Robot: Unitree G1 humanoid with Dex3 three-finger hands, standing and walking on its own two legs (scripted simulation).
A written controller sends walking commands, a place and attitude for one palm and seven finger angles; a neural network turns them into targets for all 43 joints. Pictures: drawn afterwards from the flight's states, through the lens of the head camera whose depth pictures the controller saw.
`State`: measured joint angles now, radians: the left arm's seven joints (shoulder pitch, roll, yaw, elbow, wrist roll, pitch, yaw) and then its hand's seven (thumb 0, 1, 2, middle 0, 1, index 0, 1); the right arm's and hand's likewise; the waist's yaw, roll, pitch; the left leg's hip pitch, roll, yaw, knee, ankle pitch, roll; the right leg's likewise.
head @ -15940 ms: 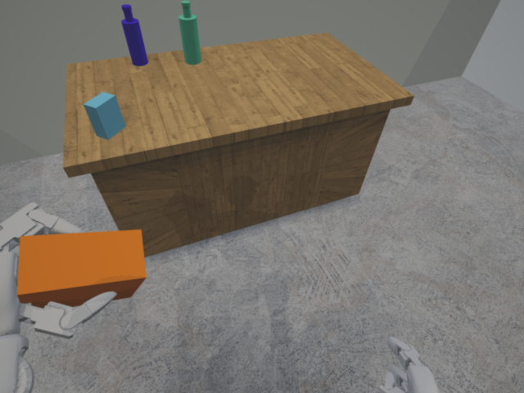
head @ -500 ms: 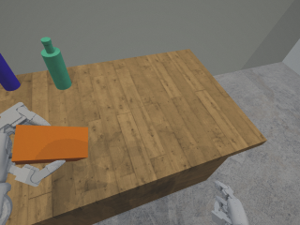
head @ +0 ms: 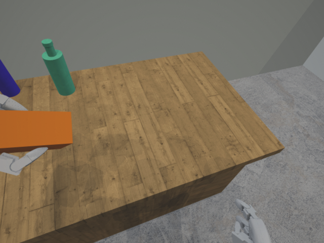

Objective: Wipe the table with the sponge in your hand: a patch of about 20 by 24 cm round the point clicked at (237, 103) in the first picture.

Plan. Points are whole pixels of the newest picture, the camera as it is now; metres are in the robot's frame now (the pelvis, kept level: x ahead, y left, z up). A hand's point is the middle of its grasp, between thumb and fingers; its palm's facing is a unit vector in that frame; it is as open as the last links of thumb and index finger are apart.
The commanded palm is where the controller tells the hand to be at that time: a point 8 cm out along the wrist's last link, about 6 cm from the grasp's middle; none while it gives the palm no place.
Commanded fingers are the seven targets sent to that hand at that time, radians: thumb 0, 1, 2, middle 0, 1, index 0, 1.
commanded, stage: come to a stop and stand still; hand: left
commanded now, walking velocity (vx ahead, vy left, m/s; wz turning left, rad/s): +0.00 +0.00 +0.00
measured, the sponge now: (42, 132) +0.26 +0.26 +0.17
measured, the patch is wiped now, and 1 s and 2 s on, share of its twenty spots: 0.00 0.00 0.00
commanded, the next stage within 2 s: look again from close up in 0.76 s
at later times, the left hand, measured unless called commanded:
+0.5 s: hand (33, 144) +0.23 +0.26 +0.17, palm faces +0.37 -0.86 -0.35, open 9.7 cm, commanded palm +0.17 +0.30 +0.18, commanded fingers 0.00 0.10 1.30 -1.20 -1.60 -1.20 -1.60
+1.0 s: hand (37, 149) +0.23 +0.26 +0.16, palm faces +0.37 -0.84 -0.39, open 9.7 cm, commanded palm +0.17 +0.29 +0.18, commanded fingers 0.00 0.10 1.30 -1.20 -1.60 -1.20 -1.60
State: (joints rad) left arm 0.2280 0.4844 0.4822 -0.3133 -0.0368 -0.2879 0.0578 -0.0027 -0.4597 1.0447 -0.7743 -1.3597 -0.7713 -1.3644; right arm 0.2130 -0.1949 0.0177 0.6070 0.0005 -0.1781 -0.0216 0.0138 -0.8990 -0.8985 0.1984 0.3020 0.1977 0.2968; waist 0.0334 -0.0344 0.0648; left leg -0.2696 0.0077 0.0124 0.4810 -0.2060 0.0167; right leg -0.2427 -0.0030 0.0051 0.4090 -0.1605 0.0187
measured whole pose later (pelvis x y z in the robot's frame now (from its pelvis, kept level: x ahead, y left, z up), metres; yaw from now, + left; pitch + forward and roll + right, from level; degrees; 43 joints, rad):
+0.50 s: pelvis +0.02 +0.01 +0.00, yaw +1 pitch +0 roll -1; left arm 0.39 0.36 0.35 -0.47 -0.04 -0.29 0.08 0.00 -0.46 1.05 -0.77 -1.36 -0.77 -1.37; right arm 0.16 -0.18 0.02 0.59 0.01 -0.19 -0.02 0.01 -0.90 -0.90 0.20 0.30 0.20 0.30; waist 0.03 -0.04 0.06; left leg -0.23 -0.02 0.01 0.46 -0.22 0.03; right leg -0.20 -0.03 0.00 0.39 -0.18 0.04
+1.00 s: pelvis +0.02 +0.01 +0.00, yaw +1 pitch +0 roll -1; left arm 0.43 0.36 0.36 -0.44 -0.04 -0.23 0.09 0.00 -0.46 1.05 -0.77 -1.36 -0.77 -1.37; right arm 0.20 -0.19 0.02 0.60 0.01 -0.15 -0.04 0.01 -0.90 -0.90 0.20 0.30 0.20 0.30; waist 0.01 -0.02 0.05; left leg -0.23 -0.01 0.00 0.44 -0.21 0.02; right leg -0.20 -0.02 0.00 0.37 -0.17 0.03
